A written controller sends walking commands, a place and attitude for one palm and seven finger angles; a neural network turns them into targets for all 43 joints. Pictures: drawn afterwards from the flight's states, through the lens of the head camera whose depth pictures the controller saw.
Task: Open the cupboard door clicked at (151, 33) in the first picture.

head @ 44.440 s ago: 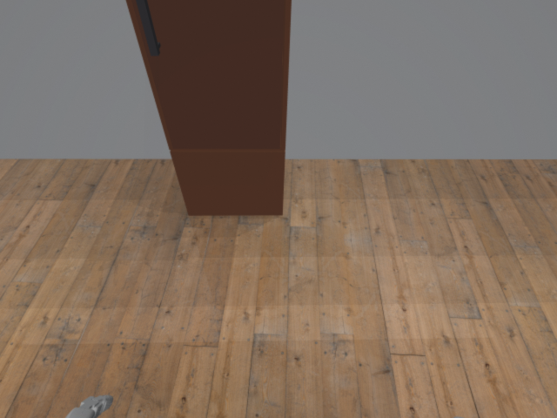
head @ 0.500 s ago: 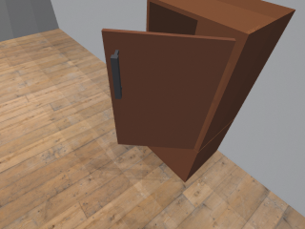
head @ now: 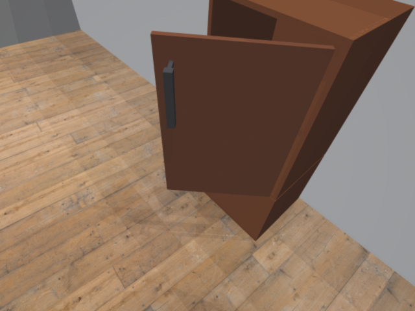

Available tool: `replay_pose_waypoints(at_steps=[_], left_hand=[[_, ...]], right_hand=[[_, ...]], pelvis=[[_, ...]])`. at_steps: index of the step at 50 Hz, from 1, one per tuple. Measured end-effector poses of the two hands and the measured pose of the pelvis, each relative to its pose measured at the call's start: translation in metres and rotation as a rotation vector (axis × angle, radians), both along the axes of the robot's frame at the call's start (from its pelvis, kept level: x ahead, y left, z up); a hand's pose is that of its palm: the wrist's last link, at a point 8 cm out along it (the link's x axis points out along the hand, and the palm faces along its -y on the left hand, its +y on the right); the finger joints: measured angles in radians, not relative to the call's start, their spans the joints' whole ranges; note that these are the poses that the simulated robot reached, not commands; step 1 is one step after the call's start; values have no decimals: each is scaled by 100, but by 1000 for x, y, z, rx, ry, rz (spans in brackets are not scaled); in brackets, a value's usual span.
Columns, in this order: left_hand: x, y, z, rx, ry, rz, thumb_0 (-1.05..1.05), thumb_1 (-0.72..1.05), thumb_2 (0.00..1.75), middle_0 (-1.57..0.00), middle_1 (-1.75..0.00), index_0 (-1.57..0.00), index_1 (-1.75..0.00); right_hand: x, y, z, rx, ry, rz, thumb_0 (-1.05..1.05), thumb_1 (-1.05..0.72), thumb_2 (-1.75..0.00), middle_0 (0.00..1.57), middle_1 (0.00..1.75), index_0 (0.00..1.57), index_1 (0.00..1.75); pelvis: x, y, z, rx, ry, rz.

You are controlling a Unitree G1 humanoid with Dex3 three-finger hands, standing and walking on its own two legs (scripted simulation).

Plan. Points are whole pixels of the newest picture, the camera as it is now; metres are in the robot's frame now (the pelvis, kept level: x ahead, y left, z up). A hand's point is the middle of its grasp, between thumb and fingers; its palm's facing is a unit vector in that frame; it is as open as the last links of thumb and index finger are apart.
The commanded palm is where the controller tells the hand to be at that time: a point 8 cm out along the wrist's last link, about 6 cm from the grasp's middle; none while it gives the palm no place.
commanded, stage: come to a stop and stand still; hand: left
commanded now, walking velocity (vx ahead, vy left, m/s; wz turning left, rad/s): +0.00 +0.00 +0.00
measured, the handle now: (171, 95) +0.57 +0.14 +0.11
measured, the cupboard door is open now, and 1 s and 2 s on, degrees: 45 45 45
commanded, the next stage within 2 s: look again from close up in 0.10 s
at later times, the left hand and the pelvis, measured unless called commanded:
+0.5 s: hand out of the picture -0.03 +0.14 -0.18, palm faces +0.01 -0.99 -0.16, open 7.4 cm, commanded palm none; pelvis +0.01 -0.02 +0.00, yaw +0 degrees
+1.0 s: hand (131, 280) +0.18 +0.15 -0.03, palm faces +0.27 -0.94 -0.21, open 7.5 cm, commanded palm +0.12 +0.18 -0.05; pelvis +0.01 -0.04 -0.01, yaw +3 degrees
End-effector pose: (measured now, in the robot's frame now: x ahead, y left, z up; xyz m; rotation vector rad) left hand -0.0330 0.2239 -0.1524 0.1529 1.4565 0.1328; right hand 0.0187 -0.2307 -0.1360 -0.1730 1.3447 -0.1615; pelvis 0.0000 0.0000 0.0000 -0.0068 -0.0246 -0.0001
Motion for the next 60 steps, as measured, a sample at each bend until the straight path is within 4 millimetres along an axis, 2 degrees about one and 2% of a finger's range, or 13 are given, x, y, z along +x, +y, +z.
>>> replay_pose_waypoints(at_steps=[9,16,41,42,43,45,47,49,51,53,56,58,60], left_hand=[[-10,-13,1,-16,25,16,1,91,90,-20,-30,-20,-30],[-9,-23,2,-20,24,20,1,91,90,-20,-30,-20,-30],[21,-56,2,-31,-40,0,1,91,90,-20,-30,-20,-30],[29,-53,6,-20,-73,33,2,92,90,-20,-30,-20,-30],[41,-44,16,21,-140,57,4,94,90,-20,-31,-20,-30],[78,-24,46,119,-394,76,7,96,89,-20,-31,-21,-31],[119,-15,83,173,-633,93,7,95,88,-20,-32,-20,-32],[160,-20,124,177,-881,78,6,92,87,-20,-34,-20,-34],[197,-33,159,147,-1118,30,5,88,86,-20,-36,-20,-36],[224,-50,178,68,-1320,-15,4,83,84,-20,-38,-20,-38],[239,-71,172,-90,-1481,-83,3,75,82,-20,-42,-21,-42],[233,-76,151,-150,-1468,-124,2,70,80,-21,-45,-21,-45],[218,-72,126,-158,-1376,-124,1,65,78,-22,-48,-22,-47]], right_hand=[[-12,3,-4,13,28,-29,1,-91,-90,20,30,20,30],[-19,1,-5,24,45,-43,1,-91,-90,20,30,20,30],[-25,-15,-7,44,64,-54,1,-91,-90,20,30,19,30],[-22,-18,-6,37,37,-48,1,-92,-90,20,30,19,30],[-17,-22,-3,19,-22,-38,2,-92,-90,20,30,20,30],[-2,-34,2,-7,-160,-22,2,-93,-90,20,30,20,30],[20,-45,4,-19,-287,-6,2,-93,-90,20,30,20,30],[47,-56,6,-30,-408,27,2,-92,-90,20,30,20,30],[77,-66,11,-42,-524,58,2,-92,-90,20,30,20,30],[106,-75,19,-56,-624,78,2,-92,-90,20,30,20,30],[145,-86,35,-70,-734,116,2,-91,-90,20,30,20,30],[168,-92,46,-84,-786,150,1,-91,-90,20,30,20,30],[190,-97,55,-99,-821,183,1,-91,-90,20,30,20,30]], pelvis=[[1,-1,0,6,5,-5],[3,-8,1,6,6,-6],[10,-33,1,0,12,-7],[9,-34,0,-1,10,0],[9,-36,-1,5,8,0],[10,-40,-5,22,20,11],[10,-42,-9,28,25,38],[9,-42,-12,17,28,54],[8,-44,-17,9,46,60],[6,-50,-24,11,83,53],[5,-63,-37,17,130,37],[7,-72,-46,18,150,34],[10,-79,-52,17,164,36]])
